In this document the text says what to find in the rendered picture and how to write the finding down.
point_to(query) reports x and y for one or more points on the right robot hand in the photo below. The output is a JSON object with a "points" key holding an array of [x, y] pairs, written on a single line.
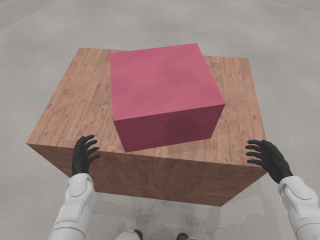
{"points": [[271, 159]]}

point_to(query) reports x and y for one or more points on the right robot forearm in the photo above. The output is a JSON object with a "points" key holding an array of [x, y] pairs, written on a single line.
{"points": [[301, 203]]}

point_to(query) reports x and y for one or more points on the carton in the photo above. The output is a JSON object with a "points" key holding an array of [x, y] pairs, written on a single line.
{"points": [[163, 96]]}

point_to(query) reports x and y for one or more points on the left robot forearm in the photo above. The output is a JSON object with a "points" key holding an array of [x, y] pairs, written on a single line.
{"points": [[74, 216]]}

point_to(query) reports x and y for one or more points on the left robot hand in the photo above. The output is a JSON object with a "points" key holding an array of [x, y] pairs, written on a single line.
{"points": [[80, 161]]}

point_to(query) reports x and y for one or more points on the left robot foot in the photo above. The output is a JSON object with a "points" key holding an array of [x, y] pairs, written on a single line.
{"points": [[139, 234]]}

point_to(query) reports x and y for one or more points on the pedestal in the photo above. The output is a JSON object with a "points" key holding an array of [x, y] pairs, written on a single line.
{"points": [[206, 172]]}

